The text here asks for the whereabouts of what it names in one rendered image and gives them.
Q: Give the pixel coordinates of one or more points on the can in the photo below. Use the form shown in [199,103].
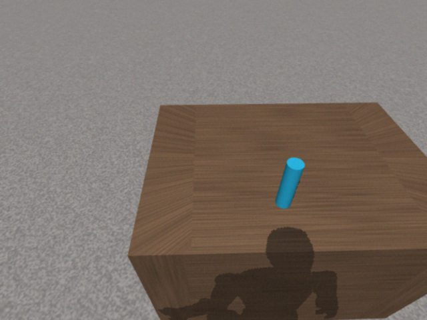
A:
[290,179]

